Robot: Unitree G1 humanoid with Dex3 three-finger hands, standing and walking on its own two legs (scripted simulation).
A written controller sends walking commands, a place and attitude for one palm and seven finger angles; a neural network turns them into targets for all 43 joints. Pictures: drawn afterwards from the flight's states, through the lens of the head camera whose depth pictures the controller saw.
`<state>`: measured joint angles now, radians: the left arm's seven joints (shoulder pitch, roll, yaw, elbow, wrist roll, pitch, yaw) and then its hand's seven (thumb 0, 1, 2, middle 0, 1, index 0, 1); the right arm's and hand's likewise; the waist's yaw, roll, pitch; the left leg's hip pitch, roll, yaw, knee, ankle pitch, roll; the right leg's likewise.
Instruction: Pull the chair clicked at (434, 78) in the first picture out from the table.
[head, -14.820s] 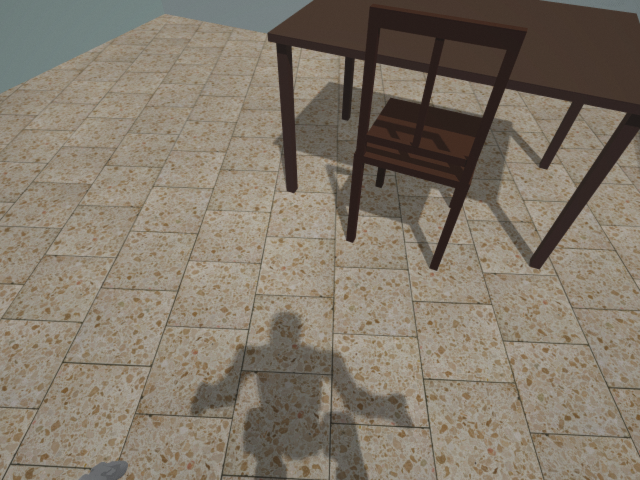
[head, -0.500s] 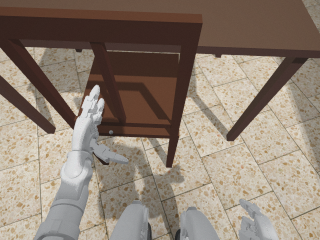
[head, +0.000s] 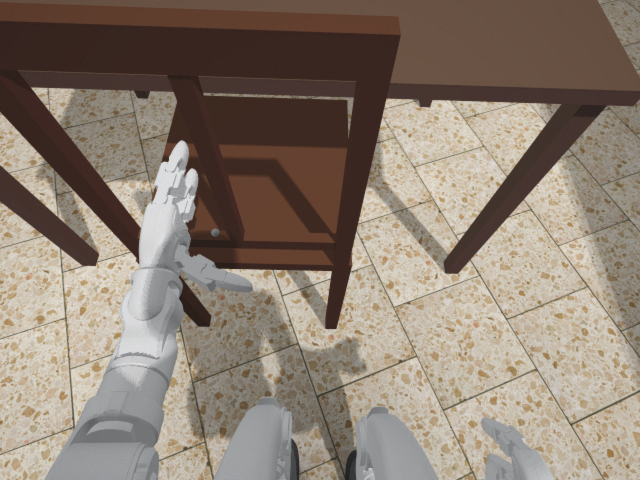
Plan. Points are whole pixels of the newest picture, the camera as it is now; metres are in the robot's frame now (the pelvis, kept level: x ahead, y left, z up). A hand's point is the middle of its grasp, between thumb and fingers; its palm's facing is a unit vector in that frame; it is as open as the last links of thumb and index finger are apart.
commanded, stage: push the fingers through the gap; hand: left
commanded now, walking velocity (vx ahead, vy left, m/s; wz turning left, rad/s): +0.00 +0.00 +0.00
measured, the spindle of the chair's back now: (217, 175) +0.48 +0.14 +0.04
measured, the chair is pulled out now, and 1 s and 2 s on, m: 0.00 0.00 0.01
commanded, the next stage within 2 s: hook a spindle and tug to test in 0.68 s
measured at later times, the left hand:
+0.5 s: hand (221, 207) +0.45 +0.14 +0.02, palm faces -0.01 -1.00 -0.03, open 16.9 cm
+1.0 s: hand (223, 206) +0.45 +0.14 +0.02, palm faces +0.00 -1.00 -0.04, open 16.4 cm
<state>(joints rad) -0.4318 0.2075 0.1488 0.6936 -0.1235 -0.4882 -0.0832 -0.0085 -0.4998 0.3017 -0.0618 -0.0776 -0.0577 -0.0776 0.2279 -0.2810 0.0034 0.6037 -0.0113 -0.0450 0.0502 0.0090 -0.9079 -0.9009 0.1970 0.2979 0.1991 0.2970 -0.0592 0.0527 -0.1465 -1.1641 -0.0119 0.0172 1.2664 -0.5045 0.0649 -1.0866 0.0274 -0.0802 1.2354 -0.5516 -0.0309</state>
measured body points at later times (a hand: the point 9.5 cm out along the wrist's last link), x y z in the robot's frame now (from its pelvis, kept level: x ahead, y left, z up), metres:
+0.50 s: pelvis +0.00 +0.00 +0.00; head +0.14 +0.01 +0.43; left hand +0.44 +0.19 +0.02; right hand +0.07 -0.26 -0.13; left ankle +0.05 +0.08 -0.62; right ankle +0.02 -0.11 -0.62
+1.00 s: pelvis +0.00 +0.00 -0.01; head +0.14 +0.01 +0.42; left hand +0.44 +0.19 +0.02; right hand +0.09 -0.26 -0.13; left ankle +0.05 +0.08 -0.62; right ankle +0.02 -0.11 -0.62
